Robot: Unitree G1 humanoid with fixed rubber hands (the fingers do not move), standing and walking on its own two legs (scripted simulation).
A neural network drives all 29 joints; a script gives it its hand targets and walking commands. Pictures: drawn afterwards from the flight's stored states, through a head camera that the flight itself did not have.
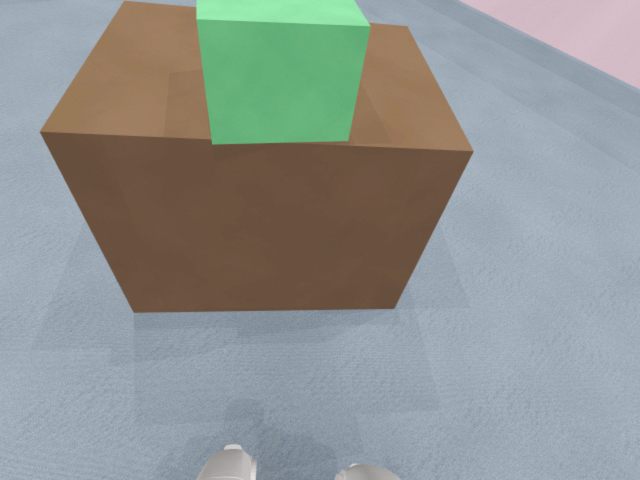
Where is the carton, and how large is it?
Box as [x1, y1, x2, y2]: [196, 0, 370, 143]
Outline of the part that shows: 197,0 196,19 212,143 347,140 370,26 353,0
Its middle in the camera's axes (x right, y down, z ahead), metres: -0.10 -0.41 +0.82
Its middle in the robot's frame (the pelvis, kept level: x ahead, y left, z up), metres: +0.90 +0.12 +0.09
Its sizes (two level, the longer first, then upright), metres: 0.317 0.286 0.234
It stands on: a pedestal, 0.70 m high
